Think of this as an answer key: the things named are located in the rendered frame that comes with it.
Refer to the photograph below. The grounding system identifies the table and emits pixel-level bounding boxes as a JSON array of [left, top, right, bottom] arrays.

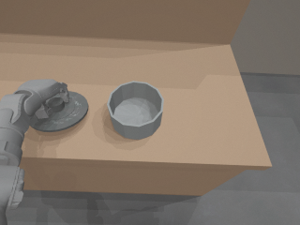
[[0, 0, 272, 196]]

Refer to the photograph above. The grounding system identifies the robot left hand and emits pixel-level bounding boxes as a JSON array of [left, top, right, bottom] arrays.
[[18, 79, 70, 119]]

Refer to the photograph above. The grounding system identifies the left robot forearm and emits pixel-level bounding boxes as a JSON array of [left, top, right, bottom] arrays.
[[0, 88, 42, 167]]

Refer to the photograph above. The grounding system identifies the left robot upper arm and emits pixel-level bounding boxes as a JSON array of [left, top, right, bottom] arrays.
[[0, 165, 25, 225]]

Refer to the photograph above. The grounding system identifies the lid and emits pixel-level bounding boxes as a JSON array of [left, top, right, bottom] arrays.
[[29, 91, 89, 132]]

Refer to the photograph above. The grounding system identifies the pot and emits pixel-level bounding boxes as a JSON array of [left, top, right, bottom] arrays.
[[107, 81, 164, 140]]

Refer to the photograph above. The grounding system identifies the knob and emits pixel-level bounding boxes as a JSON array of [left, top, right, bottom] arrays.
[[48, 97, 65, 111]]

